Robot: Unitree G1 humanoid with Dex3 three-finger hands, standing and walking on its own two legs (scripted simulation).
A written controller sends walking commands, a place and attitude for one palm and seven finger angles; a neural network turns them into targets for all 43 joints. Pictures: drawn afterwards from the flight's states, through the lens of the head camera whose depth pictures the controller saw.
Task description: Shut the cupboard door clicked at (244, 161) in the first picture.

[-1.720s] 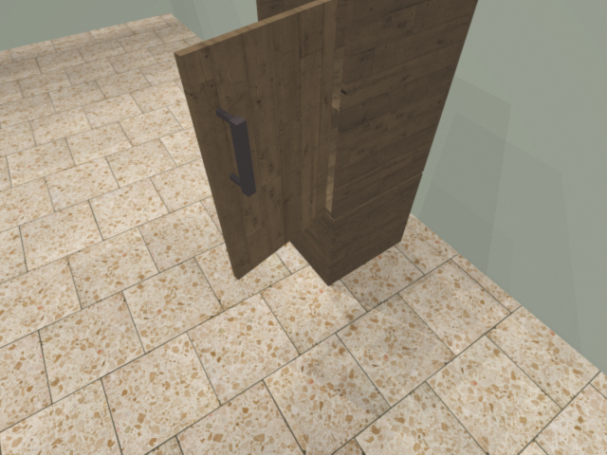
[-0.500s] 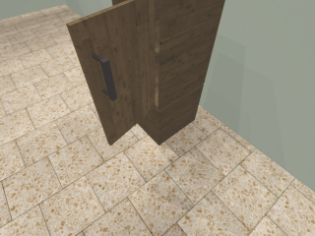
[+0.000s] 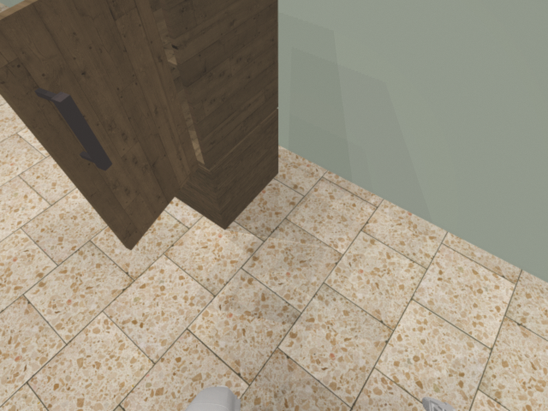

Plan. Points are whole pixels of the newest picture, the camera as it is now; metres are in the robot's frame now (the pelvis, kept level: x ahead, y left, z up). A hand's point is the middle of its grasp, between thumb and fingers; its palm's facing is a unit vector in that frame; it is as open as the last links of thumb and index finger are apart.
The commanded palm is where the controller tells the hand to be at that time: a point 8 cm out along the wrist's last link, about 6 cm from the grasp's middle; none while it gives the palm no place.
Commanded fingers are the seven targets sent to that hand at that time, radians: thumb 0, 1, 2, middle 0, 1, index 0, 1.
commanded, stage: walk to a spot facing it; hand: left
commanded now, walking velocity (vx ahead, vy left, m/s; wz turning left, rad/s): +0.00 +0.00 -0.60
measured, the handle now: (76, 131) +0.52 +0.40 +0.06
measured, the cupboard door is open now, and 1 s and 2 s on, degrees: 100 100 100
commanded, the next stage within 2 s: turn to face it in 1.86 s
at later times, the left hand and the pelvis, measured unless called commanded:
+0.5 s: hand (176, 399) +0.14 +0.18 -0.17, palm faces -0.26 -0.92 -0.29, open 7.4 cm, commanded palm none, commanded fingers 0.00 0.90 0.90 -0.20 -0.30 -0.20 -0.30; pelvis -0.01 -0.01 -0.02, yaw -17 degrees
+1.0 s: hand (293, 298) +0.33 -0.01 -0.16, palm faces -0.64 -0.74 -0.19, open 7.4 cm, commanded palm none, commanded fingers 0.00 0.90 0.90 -0.20 -0.30 -0.20 -0.30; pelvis +0.08 -0.07 -0.01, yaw -36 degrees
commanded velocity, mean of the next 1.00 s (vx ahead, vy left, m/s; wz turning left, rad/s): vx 0.19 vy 0.00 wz -0.57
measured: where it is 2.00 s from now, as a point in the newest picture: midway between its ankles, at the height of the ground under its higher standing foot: (395, 347)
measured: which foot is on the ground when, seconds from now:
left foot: up 0.00-0.14, down 0.16-0.42, up 0.44-0.68, down 0.70-1.00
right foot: down 0.00-0.14, up 0.16-0.40, down 0.42-0.70, up 0.72-1.00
